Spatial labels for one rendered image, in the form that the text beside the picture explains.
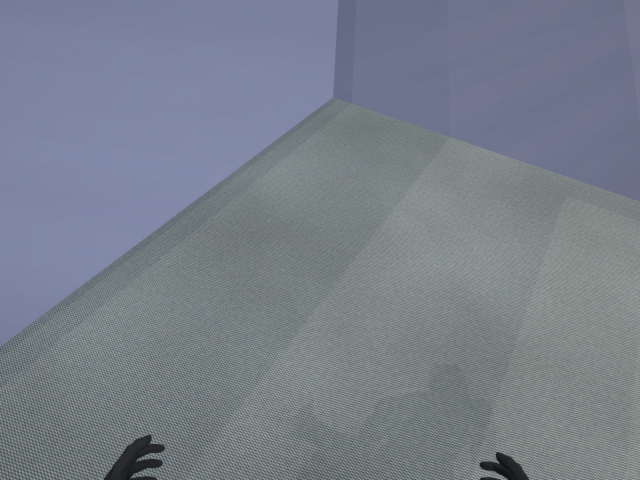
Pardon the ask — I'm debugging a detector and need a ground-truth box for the left robot hand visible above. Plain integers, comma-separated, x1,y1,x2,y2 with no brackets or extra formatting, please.
104,435,165,480

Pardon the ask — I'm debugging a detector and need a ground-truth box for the right robot hand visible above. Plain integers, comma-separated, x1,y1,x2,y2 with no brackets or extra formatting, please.
480,452,530,480

